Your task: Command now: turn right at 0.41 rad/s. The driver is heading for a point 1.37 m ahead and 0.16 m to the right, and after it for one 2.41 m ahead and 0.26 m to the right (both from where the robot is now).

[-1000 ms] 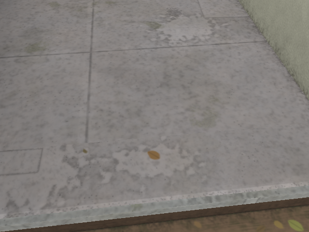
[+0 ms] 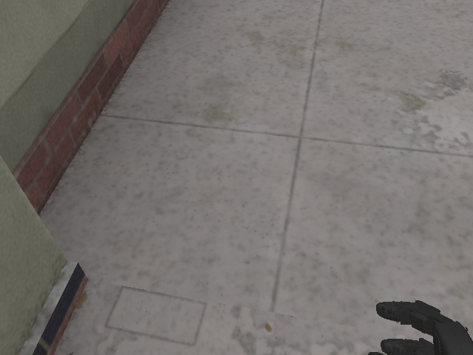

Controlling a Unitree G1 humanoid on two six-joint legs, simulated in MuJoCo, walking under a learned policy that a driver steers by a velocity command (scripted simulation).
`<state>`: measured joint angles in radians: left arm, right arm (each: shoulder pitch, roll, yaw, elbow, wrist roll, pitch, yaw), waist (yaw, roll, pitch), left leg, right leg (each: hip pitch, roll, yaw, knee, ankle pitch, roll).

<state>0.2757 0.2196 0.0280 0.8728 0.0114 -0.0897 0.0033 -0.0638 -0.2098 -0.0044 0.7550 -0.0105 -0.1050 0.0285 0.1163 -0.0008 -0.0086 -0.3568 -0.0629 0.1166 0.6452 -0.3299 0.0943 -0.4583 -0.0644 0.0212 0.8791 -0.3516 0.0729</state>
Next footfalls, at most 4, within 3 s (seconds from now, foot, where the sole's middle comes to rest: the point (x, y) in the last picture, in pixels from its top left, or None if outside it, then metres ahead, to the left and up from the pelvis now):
0.04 right None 0.04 -0.12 -0.75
0.54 left None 0.40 0.04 -0.59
1.04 right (380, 323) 0.54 -0.23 -0.59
1.42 left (267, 317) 0.53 0.04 -0.59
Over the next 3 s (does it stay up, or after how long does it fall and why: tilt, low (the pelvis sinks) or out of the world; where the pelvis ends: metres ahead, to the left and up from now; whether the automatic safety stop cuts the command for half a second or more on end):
stays up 0.62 -0.14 0.17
